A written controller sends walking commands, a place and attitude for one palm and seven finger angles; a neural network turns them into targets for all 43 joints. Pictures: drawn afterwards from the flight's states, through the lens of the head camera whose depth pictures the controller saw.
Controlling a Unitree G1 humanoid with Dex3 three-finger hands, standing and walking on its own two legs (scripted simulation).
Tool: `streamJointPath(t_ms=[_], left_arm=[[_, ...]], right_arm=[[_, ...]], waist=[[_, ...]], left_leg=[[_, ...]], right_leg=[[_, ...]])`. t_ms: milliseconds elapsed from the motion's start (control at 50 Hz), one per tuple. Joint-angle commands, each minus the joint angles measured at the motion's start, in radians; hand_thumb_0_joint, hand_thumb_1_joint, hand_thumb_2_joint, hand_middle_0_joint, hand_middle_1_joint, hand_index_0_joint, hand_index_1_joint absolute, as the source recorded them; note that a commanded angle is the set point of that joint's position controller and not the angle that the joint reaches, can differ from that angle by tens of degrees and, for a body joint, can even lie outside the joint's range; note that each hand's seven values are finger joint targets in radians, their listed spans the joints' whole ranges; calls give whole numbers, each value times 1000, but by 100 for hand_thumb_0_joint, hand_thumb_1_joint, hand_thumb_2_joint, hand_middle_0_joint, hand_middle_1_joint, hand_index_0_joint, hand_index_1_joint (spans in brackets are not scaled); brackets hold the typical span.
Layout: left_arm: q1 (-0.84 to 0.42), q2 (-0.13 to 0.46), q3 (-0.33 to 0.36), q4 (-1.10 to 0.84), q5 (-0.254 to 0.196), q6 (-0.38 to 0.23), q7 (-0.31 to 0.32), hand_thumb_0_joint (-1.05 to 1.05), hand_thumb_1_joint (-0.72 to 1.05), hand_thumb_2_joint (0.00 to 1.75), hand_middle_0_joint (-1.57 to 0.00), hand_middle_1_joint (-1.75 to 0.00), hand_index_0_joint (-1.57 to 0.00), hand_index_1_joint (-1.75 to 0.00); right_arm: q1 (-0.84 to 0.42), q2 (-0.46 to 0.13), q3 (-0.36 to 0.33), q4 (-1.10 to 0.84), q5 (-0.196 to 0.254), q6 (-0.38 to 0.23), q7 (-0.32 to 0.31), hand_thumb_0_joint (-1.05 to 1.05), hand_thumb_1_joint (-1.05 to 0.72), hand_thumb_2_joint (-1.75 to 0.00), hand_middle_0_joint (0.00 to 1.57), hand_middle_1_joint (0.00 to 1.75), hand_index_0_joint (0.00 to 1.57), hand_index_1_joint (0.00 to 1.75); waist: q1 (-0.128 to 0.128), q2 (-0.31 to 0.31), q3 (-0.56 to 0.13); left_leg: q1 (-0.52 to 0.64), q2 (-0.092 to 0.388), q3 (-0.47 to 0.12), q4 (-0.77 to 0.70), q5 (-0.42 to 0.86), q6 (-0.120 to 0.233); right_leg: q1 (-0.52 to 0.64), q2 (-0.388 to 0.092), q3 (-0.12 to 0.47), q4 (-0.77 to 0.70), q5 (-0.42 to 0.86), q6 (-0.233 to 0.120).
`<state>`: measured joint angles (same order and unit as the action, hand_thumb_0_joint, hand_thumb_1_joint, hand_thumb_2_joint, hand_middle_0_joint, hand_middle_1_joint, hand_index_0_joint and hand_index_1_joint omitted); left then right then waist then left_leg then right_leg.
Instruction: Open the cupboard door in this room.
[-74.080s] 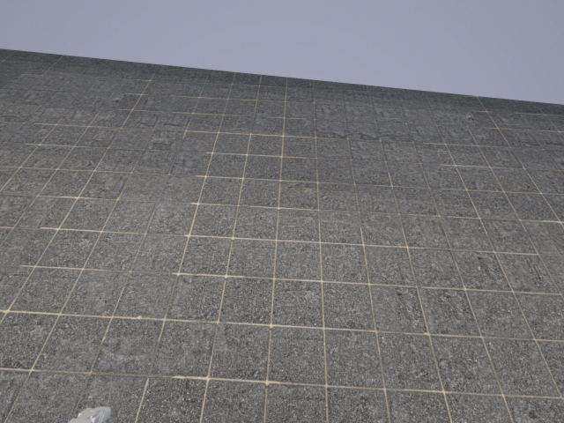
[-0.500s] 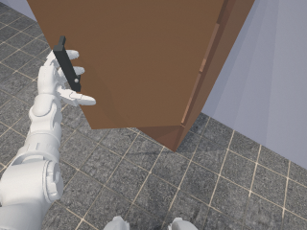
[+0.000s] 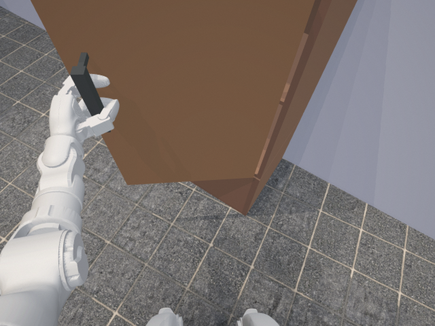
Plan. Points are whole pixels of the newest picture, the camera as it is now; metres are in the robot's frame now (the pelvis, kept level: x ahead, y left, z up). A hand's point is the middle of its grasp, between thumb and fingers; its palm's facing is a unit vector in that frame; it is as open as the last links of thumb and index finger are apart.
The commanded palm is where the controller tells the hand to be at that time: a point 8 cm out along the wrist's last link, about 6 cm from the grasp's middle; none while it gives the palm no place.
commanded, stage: close the thumb around the handle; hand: left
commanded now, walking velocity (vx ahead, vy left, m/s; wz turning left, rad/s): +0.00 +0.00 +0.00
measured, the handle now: (95, 95) +0.53 +0.21 +0.09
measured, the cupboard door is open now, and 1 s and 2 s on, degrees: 39 72 75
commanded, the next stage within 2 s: pull the door open along its arc in 0.16 s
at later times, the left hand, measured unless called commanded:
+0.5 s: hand (105, 124) +0.46 +0.18 +0.09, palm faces +0.05 -1.00 +0.00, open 5.7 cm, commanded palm +0.40 +0.23 +0.09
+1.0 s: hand (154, 216) +0.28 +0.08 +0.10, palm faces +0.34 -0.94 +0.05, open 6.1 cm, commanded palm +0.20 +0.16 +0.09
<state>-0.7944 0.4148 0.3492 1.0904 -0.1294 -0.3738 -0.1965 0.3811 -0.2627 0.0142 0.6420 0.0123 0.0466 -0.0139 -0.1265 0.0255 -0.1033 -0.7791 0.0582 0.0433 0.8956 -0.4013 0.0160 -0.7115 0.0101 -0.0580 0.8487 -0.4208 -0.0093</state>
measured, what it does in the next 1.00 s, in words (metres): stands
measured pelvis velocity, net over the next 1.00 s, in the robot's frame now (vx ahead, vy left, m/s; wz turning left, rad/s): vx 0.01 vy -0.02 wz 0.02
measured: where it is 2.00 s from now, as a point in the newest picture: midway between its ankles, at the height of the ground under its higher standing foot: outside the picture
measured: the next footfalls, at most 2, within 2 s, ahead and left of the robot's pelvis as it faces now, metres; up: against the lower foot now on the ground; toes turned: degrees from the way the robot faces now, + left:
none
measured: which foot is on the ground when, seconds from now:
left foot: down 0.00-1.00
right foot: down 0.00-1.00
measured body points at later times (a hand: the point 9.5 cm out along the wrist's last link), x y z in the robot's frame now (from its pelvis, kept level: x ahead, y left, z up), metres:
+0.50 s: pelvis +0.01 +0.00 +0.01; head +0.08 +0.00 +0.45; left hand +0.45 +0.24 +0.09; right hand +0.04 -0.26 -0.11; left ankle +0.01 +0.11 -0.69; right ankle -0.01 -0.12 -0.69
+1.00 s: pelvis +0.01 -0.02 +0.02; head +0.02 -0.03 +0.47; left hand +0.26 +0.13 +0.10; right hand +0.22 -0.21 -0.06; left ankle +0.01 +0.11 -0.69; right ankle -0.01 -0.12 -0.69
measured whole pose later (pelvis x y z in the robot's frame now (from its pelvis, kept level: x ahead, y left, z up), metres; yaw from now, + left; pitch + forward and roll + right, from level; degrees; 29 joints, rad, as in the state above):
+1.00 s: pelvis +0.01 -0.02 +0.02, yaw +1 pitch +5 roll +0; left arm 0.25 -0.06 -0.16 -0.09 0.00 -0.11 0.41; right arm 0.15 -0.16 0.03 0.50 -0.04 0.06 0.02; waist 0.00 0.03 -0.10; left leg -0.47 0.04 0.05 0.77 -0.39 -0.01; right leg -0.43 0.00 -0.06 0.77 -0.44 -0.03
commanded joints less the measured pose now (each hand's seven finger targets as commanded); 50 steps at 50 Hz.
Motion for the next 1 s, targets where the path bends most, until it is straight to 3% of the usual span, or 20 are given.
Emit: streamJointPath(t_ms=[0, 20, 80, 100, 160, 220, 240, 260, 400, 480, 600, 620, 640, 700, 740, 800, 820, 840, 920, 980], left_arm=[[-455, 189, -3, -249, -13, -74, -1, 0, 90, 90, -40, -135, -40, -135], [-426, 210, 18, -246, -11, -75, 1, 0, 90, 90, -40, -135, -40, -135], [-417, 176, -6, -248, -18, -69, -1, 0, 90, 90, -40, -135, -40, -135], [-426, 208, 17, -248, -17, -72, 1, 0, 90, 90, -40, -135, -40, -135], [-427, 225, 25, -248, -14, -68, -3, 0, 90, 90, -40, -135, -40, -135], [-400, 197, 11, -253, -18, -72, -8, 0, 90, 90, -40, -135, -40, -135], [-400, 220, 27, -257, -17, -73, -6, 0, 90, 90, -40, -135, -40, -135], [-432, 216, 15, -247, -16, -71, -6, 0, 90, 90, -40, -135, -40, -135], [-229, 187, 21, -375, -43, -73, -16, 0, 90, 90, -40, -135, -40, -135], [-19, 120, -6, -500, -77, -47, -17, 0, 90, 90, -40, -135, -40, -135], [283, -16, -101, -784, -106, -5, 10, 0, 90, 90, -40, -135, -40, -135], [318, -35, -19, -847, -145, 13, 106, 0, 90, 90, -40, -135, -40, -135], [364, -121, -118, -895, -119, 29, 150, 0, 90, 90, -40, -135, -40, -135], [541, -160, -144, -1049, -56, 55, 295, 0, 90, 90, -40, -135, -40, -135], [618, -234, -201, -1147, -21, 76, 385, 0, 90, 90, -40, -135, -40, -135], [759, -262, -219, -1233, 40, 112, 520, 0, 90, 90, -40, -135, -40, -135], [791, -292, -249, -1289, 59, 126, 555, 0, 90, 90, -40, -135, -40, -135], [818, -315, -280, -1322, 82, 139, 584, 0, 90, 90, -40, -135, -40, -135], [1042, -369, -319, -1429, 133, 199, 695, 0, 90, 90, -40, -135, -40, -135], [1107, -412, -382, -1477, 169, 232, 733, 0, 90, 90, -40, -135, -40, -135]], right_arm=[[119, -168, -60, -64, 1, -27, -7, 0, -90, -90, 20, 30, 20, 30], [118, -169, -62, -64, 1, -25, -6, 0, -90, -90, 20, 30, 20, 30], [113, -165, -60, -66, 3, -24, -4, 0, -90, -90, 20, 30, 20, 30], [117, -169, -60, -63, 1, -24, -7, 0, -90, -90, 20, 30, 20, 30], [110, -167, -57, -63, 3, -22, -10, 0, -90, -90, 20, 30, 20, 30], [105, -161, -56, -69, 4, -22, -8, 0, -90, -90, 20, 30, 20, 30], [107, -165, -57, -67, 3, -21, -9, 0, -90, -90, 20, 30, 20, 30], [103, -164, -55, -65, 5, -20, -10, 0, -90, -90, 20, 30, 20, 30], [83, -159, -62, -107, 8, -22, -3, 0, -90, -90, 20, 30, 20, 30], [38, -146, -65, -147, 21, -26, 4, 0, -90, -90, 20, 30, 20, 30], [-44, -125, -64, -201, 32, -57, 13, 0, -90, -90, 20, 30, 20, 30], [-79, -102, -62, -204, 31, -65, 13, 0, -90, -90, 20, 30, 20, 30], [-95, -98, -59, -209, 28, -76, 20, 0, -90, -90, 20, 30, 20, 30], [-122, -90, -61, -222, 10, -92, 30, 0, -90, -90, 20, 30, 20, 30], [-163, -75, -55, -233, 0, -95, 38, 0, -90, -90, 20, 30, 20, 30], [-202, -63, -47, -244, -22, -83, 33, 0, -90, -90, 20, 30, 20, 30], [-226, -52, -41, -255, -24, -76, 32, 0, -90, -90, 20, 30, 20, 30], [-233, -45, -37, -260, -30, -69, 30, 0, -90, -90, 20, 30, 20, 30], [-271, -16, -29, -285, -47, -32, 22, 0, -90, -90, 20, 30, 20, 30], [-292, -2, -18, -289, -57, -3, 19, 0, -90, -90, 20, 30, 20, 30]], waist=[[-8, 92, -416], [6, 91, -435], [-5, 49, -415], [-2, 46, -413], [-2, 50, -405], [6, 73, -413], [8, 58, -419], [-6, 66, -393], [48, 71, -464], [78, 14, -417], [104, 27, -338], [166, 14, -319], [135, 39, -292], [154, -21, -284], [156, -31, -260], [170, -71, -221], [174, -41, -208], [169, -42, -199], [188, -58, -167], [181, -63, -131]], left_leg=[[398, -36, -75, -72, 389, 11], [397, -37, -74, -71, 394, 8], [378, -38, -69, -76, 381, 13], [367, -39, -69, -73, 388, 15], [350, -42, -62, -78, 370, 16], [372, -42, -63, -77, 393, 13], [370, -40, -65, -76, 393, 14], [356, -41, -63, -77, 372, 14], [403, -43, -55, -85, 464, 13], [369, -45, -32, -114, 452, 18], [399, -46, -19, -152, 427, 19], [366, -49, -19, -168, 413, 9], [390, -49, -17, -177, 395, 5], [399, -44, -28, -181, 418, 5], [401, -46, -22, -192, 387, 0], [387, -49, -25, -202, 335, -1], [388, -51, -22, -208, 319, -3], [392, -53, -21, -209, 307, -3], [395, -59, -13, -205, 315, -4], [396, -65, -16, -195, 317, -5]], right_leg=[[76, 47, 20, -83, 370, -12], [86, 45, 21, -80, 375, -12], [101, 47, 22, -89, 385, -8], [117, 47, 26, -86, 398, -10], [131, 43, 31, -91, 405, -7], [126, 44, 26, -87, 412, -10], [130, 44, 28, -86, 413, -9], [117, 43, 30, -92, 400, -7], [197, 45, 27, -83, 476, -14], [271, 42, 27, -103, 520, -10], [289, 36, 18, -127, 492, -9], [306, 34, 5, -135, 463, -9], [291, 33, -2, -136, 440, -7], [314, 27, -10, -131, 433, -7], [322, 19, -12, -136, 421, -6], [352, 11, -7, -152, 388, -8], [353, 6, -4, -155, 374, -10], [356, 4, -2, -161, 367, -11], [407, -3, 8, -187, 403, -14], [415, -7, 22, -200, 429, -18]])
